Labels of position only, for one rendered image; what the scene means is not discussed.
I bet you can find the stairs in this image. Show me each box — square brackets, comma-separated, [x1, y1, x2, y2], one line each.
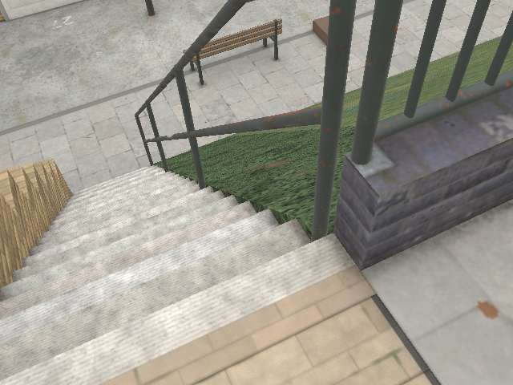
[0, 165, 311, 381]

